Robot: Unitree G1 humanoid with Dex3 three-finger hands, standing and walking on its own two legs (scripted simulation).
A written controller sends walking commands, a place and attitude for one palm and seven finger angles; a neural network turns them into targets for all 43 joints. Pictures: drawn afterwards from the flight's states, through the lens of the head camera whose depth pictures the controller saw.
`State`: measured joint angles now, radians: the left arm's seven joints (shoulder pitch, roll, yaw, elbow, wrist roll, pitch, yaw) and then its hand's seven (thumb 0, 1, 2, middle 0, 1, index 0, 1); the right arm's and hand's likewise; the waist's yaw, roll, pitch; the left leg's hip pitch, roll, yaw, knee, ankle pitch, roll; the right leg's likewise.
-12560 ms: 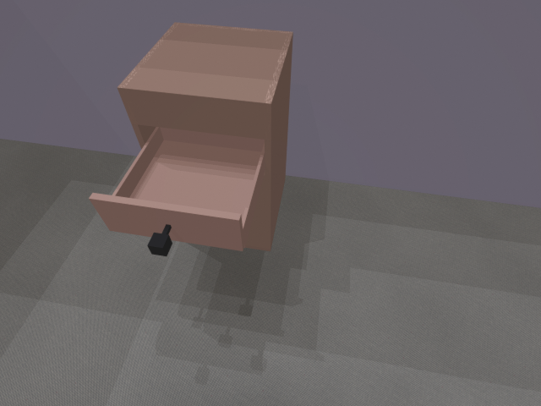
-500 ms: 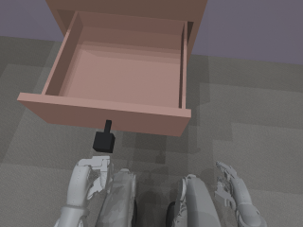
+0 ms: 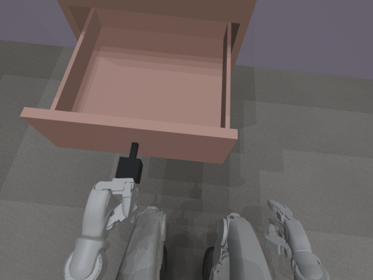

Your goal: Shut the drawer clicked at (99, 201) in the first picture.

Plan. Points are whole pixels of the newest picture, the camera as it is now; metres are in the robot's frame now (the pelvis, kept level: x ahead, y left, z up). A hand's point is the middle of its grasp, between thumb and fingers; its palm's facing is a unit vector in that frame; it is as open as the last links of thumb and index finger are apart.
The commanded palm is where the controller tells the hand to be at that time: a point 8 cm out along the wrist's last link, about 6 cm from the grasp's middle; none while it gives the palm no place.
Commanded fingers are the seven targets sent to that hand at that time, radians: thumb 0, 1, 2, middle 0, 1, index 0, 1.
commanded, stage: push the drawer shut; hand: left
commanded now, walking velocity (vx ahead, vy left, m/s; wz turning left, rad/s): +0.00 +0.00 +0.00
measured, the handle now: (131, 161) +0.34 +0.14 +0.00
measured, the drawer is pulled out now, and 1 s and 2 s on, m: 0.29 0.17 0.04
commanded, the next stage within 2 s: none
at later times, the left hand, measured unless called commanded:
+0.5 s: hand (142, 173) +0.32 +0.12 +0.01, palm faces -0.07 -1.00 -0.01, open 3.2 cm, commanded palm +0.31 +0.16 +0.01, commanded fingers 0.00 0.90 0.90 -1.40 -1.60 -1.40 -1.60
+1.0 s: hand (150, 144) +0.38 +0.11 +0.00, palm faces -0.06 -1.00 -0.04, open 3.2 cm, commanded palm +0.38 +0.15 +0.01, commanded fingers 0.00 0.90 0.90 -1.40 -1.60 -1.40 -1.60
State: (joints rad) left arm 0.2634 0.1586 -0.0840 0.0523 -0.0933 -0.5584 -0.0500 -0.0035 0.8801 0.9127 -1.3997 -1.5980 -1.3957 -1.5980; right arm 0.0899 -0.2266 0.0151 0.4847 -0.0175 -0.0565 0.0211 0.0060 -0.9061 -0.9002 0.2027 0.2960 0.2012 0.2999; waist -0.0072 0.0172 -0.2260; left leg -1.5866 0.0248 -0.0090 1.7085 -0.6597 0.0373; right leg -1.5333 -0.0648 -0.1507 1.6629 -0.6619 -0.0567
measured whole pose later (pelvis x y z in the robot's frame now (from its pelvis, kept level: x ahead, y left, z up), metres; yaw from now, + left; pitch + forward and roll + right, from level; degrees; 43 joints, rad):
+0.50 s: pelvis +0.00 +0.01 +0.01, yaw +0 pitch +31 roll -4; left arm -0.04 0.16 -0.05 0.29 -0.08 -0.53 0.01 0.01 0.90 0.93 -1.40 -1.60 -1.40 -1.60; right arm 0.12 -0.24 0.03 0.53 -0.02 -0.01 0.02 0.01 -0.91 -0.90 0.20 0.30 0.20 0.30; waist -0.04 0.02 -0.23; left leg -1.56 0.03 0.01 1.66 -0.63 0.05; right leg -1.52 -0.06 -0.13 1.61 -0.63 -0.04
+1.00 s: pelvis +0.00 +0.00 +0.01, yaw +0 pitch +32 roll -3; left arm -0.29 0.17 0.01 0.50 -0.08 -0.54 0.02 0.00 0.92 0.95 -1.40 -1.60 -1.40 -1.60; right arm 0.12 -0.25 0.02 0.56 -0.02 0.03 0.02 0.00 -0.91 -0.90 0.20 0.30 0.20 0.30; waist -0.06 0.04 -0.21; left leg -1.58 0.03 0.01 1.65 -0.63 0.04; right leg -1.54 -0.06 -0.13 1.61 -0.63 -0.05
